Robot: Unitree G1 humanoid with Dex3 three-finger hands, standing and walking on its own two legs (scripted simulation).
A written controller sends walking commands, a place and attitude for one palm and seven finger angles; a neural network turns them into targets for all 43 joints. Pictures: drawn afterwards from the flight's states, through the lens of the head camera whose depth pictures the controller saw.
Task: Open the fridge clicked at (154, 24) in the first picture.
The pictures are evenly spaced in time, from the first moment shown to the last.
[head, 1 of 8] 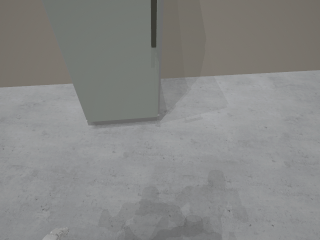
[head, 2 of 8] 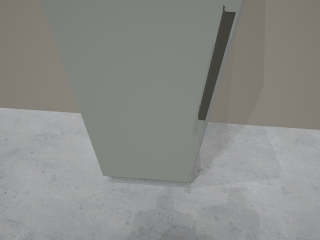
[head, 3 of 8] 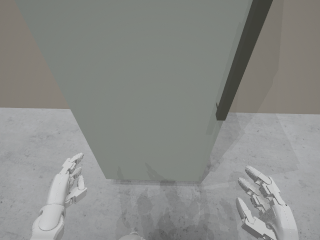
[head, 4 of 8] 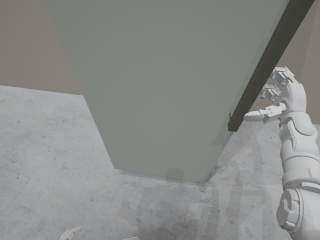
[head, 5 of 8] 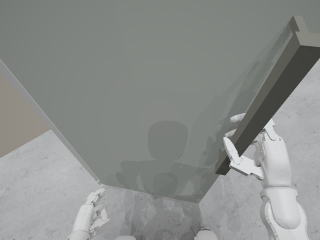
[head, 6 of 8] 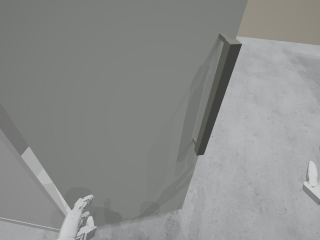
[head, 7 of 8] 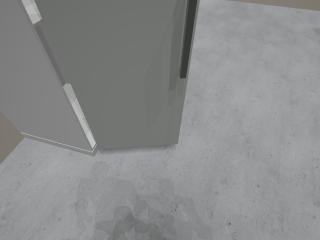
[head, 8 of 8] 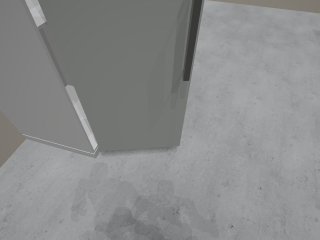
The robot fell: no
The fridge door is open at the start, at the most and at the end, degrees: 0 75 69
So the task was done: yes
